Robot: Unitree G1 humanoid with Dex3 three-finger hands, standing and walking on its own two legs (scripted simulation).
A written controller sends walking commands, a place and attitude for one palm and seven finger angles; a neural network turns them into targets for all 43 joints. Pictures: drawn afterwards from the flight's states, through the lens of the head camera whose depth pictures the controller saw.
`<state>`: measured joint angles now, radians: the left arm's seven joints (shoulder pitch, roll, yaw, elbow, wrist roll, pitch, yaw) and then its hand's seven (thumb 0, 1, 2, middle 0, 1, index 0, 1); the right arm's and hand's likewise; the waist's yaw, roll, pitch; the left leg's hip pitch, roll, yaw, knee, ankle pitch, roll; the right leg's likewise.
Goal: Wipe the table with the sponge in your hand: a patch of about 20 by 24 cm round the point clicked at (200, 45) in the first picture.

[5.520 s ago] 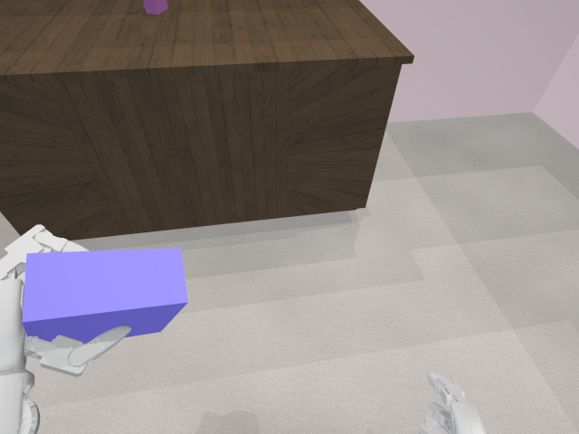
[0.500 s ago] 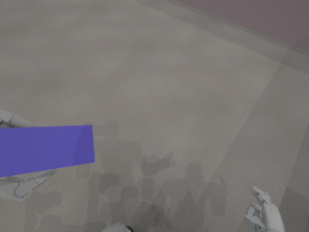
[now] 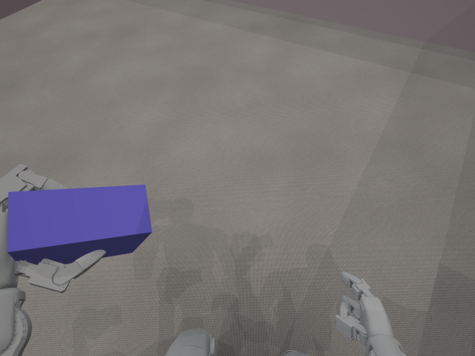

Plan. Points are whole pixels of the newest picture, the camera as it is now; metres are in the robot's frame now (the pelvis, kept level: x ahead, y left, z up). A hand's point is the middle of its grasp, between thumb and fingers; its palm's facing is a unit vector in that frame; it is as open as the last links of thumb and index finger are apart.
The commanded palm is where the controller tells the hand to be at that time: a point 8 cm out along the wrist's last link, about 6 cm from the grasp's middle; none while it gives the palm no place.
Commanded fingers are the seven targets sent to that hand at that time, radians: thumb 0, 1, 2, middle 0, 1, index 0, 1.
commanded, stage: turn to face it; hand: left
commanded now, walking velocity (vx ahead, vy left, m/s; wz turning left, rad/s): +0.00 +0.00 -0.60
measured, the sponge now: (103, 226) +0.24 +0.20 +0.15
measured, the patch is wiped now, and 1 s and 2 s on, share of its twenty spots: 0.00 0.00 0.00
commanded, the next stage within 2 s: none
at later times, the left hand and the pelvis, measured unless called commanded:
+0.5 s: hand (106, 242) +0.21 +0.16 +0.18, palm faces +0.16 -0.88 -0.46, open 10.1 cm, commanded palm +0.17 +0.22 +0.19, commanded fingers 0.00 0.10 1.30 -1.20 -1.60 -1.20 -1.60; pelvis -0.06 -0.01 +0.00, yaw -15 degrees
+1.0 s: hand (220, 300) +0.16 +0.03 +0.19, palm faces -0.13 -0.83 -0.54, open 10.1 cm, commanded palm +0.14 +0.09 +0.19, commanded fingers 0.00 0.10 1.30 -1.20 -1.60 -1.20 -1.60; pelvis -0.15 -0.05 +0.01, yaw -34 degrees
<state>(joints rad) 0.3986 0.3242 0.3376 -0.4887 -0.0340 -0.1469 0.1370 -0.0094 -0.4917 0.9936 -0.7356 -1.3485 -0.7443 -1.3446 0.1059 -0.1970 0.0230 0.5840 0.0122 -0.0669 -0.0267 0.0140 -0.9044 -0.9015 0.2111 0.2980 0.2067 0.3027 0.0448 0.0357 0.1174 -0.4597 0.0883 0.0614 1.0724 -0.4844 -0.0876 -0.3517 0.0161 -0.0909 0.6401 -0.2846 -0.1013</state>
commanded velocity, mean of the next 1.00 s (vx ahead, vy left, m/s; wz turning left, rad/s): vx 0.00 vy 0.00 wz -0.60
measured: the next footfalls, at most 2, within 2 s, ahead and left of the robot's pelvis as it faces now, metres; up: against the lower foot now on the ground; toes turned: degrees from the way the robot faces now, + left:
left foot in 0.44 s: +0.01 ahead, +0.14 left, +0.00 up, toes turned -10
right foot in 0.66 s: -0.05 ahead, -0.14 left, +0.00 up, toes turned -28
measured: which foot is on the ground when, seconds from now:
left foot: up 0.00-0.42, down 0.44-0.68, up 0.70-1.00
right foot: down 0.00-0.46, up 0.48-0.64, down 0.66-1.00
